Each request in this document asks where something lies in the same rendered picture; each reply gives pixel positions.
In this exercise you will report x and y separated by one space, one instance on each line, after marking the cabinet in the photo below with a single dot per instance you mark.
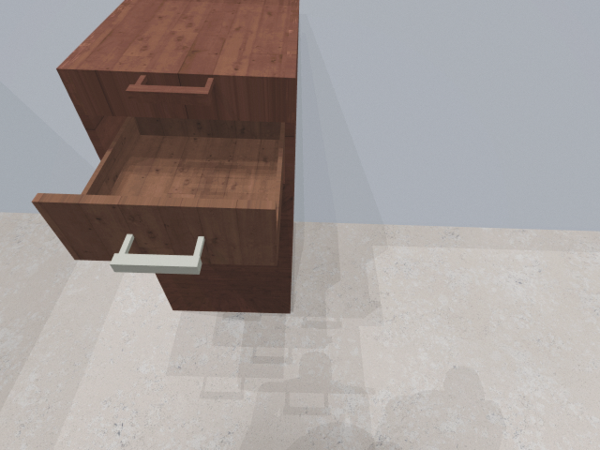
246 51

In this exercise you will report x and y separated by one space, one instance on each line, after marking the drawer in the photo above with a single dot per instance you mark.
168 181

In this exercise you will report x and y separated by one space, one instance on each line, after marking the handle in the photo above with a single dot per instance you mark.
158 264
161 94

